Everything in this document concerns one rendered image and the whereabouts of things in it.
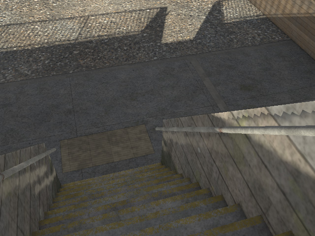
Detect stairs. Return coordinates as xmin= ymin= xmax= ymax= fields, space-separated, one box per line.
xmin=31 ymin=162 xmax=294 ymax=236

